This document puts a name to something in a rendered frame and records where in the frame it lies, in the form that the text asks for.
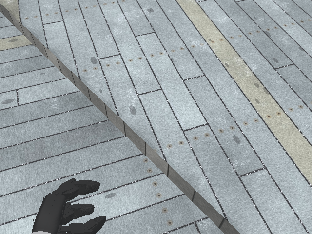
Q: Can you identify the robot left hand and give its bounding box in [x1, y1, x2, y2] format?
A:
[31, 178, 106, 234]

